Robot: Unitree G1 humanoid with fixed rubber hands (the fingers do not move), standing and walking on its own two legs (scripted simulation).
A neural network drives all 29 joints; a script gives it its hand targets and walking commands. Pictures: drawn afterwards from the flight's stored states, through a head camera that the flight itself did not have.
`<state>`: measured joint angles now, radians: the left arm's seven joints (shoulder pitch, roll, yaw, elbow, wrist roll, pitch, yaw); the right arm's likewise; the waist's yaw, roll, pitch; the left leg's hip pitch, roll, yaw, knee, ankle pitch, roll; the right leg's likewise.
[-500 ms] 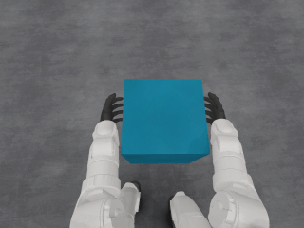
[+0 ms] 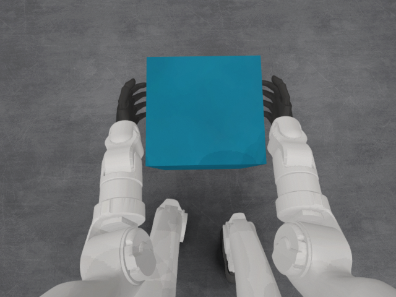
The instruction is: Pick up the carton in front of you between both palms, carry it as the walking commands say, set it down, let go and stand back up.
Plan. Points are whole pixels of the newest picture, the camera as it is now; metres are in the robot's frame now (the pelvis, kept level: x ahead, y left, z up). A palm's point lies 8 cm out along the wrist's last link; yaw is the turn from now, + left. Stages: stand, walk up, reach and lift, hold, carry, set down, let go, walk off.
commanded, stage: set down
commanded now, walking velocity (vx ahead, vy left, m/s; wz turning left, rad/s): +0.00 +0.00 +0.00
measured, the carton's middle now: (203, 124) +0.44 +0.04 -0.16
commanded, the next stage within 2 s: none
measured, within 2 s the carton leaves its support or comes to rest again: rests again in 1.62 s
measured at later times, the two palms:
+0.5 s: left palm (140, 127) +0.44 +0.21 -0.24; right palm (253, 117) +0.50 -0.09 -0.23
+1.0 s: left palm (146, 130) +0.47 +0.22 -0.37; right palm (238, 120) +0.53 -0.07 -0.38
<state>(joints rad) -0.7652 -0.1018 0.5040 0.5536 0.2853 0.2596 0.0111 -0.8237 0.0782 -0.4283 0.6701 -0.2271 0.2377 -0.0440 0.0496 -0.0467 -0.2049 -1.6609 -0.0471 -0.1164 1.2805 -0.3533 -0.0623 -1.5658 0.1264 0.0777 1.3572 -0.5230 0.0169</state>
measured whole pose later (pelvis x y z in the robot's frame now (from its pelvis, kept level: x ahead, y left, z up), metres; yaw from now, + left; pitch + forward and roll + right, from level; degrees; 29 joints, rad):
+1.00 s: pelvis -0.04 +0.00 -0.21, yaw -3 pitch +45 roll +1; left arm -1.28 0.11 0.54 0.72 0.09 0.26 0.08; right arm -1.50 -0.22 -0.13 1.00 -0.04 0.24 -0.14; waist 0.14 -0.03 0.23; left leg -2.29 -0.05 -0.08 2.00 -0.49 -0.09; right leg -2.21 0.22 0.08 2.11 -0.67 0.07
